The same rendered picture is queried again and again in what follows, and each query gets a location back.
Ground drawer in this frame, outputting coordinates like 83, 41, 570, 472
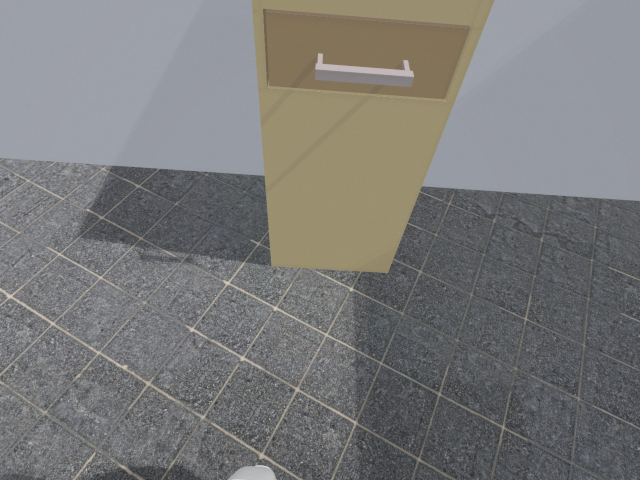
266, 9, 470, 99

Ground handle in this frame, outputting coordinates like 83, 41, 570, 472
315, 53, 414, 87

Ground cabinet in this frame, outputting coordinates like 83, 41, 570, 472
252, 0, 495, 273

